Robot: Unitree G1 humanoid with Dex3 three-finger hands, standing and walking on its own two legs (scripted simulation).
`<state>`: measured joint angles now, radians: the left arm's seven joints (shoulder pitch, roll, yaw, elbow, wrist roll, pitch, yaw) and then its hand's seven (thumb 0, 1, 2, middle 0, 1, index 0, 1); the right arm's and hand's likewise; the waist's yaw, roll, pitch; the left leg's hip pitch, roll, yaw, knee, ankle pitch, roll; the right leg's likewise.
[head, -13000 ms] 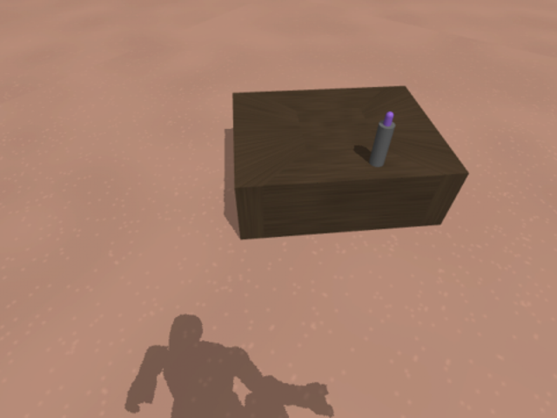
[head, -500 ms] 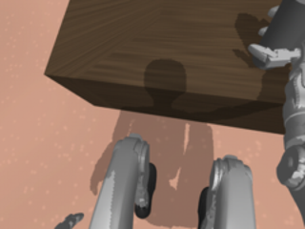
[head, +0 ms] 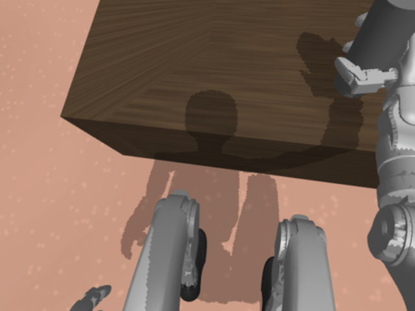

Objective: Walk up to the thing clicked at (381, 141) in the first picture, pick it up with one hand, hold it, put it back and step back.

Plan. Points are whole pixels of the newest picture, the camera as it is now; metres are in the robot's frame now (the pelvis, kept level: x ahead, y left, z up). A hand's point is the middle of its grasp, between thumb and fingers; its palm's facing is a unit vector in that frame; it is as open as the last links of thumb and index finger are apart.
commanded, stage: settle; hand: right
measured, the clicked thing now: (383, 33) +0.56 -0.16 +0.07
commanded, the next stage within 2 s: lift in 0.90 s
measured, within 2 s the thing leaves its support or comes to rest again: neither
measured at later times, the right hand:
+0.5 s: hand (380, 29) +0.56 -0.15 +0.08, palm faces +0.04 +1.00 -0.04, open 8.6 cm
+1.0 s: hand (390, 18) +0.55 -0.15 +0.10, palm faces +0.04 +1.00 -0.04, open 8.6 cm
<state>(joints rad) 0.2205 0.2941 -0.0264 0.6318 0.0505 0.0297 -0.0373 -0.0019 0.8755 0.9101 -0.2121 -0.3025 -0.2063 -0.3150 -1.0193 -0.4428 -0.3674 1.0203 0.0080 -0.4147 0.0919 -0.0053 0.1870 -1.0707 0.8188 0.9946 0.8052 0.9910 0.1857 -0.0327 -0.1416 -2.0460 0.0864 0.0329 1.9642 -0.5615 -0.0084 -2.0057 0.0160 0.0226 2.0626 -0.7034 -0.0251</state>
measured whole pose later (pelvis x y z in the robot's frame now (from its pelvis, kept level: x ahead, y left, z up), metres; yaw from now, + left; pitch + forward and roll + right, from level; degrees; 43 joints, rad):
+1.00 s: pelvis +0.02 +0.00 +0.08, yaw +1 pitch +35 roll +3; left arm 0.24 0.27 -0.02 0.63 0.05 0.00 -0.02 0.00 0.88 0.91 -0.20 -0.30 -0.20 -0.31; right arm -0.93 -0.41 -0.35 1.00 0.03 -0.43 0.09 -0.01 0.19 -1.07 0.82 1.00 0.80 0.99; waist 0.17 -0.03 -0.16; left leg -1.78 0.06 0.04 1.71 -0.54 0.00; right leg -1.73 -0.01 0.02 1.80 -0.68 -0.02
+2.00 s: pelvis +0.05 +0.01 +0.23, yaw +0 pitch +20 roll +1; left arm 0.22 0.25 0.02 0.67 0.00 -0.06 0.02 0.00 0.86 0.92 -0.20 -0.29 -0.19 -0.31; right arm -0.38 -0.22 -0.18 0.59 0.12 -0.39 0.02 -0.01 0.19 -1.08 0.82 0.99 0.81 0.99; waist 0.06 0.00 -0.13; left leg -1.07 0.03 0.05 1.18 -0.45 0.00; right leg -1.02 -0.03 0.02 1.24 -0.56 0.00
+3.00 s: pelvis +0.08 +0.01 +0.29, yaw +0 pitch +10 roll +1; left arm 0.24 0.23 0.01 0.68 -0.01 -0.06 0.04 0.01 0.89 0.90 -0.19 -0.30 -0.20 -0.31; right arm -0.16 -0.19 -0.12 0.43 0.16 -0.38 0.05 -0.01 0.19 -1.07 0.81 1.00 0.80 1.00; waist 0.02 -0.01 -0.06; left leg -0.66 0.02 0.05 0.85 -0.36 0.00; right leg -0.61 -0.03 0.00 0.91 -0.47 0.00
